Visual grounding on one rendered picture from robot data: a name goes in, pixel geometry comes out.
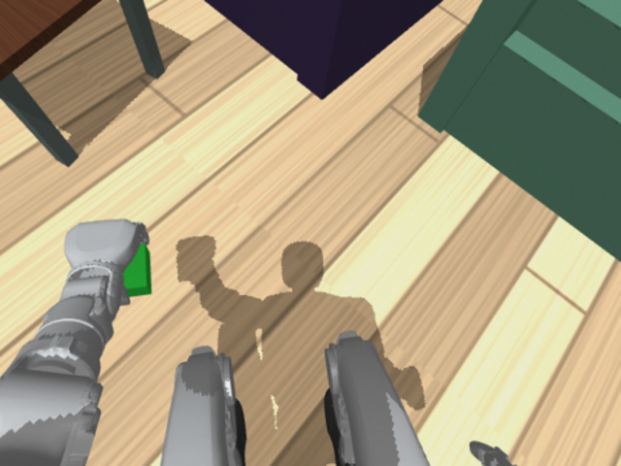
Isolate left robot arm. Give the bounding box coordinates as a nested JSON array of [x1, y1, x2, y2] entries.
[[0, 261, 124, 466]]

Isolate armchair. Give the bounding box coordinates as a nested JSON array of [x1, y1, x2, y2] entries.
[[418, 0, 621, 262]]

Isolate sofa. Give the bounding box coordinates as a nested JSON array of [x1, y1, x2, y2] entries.
[[204, 0, 443, 100]]

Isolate left robot hand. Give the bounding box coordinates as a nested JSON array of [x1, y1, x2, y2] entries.
[[64, 219, 149, 306]]

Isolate small box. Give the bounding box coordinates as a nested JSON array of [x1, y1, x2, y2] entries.
[[123, 244, 151, 297]]

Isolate right robot hand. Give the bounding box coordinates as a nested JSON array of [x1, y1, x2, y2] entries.
[[470, 441, 517, 466]]

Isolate coffee table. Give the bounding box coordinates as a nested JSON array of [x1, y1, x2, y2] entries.
[[0, 0, 165, 167]]

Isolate right robot foot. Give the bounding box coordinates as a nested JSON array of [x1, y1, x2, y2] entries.
[[324, 387, 356, 466]]

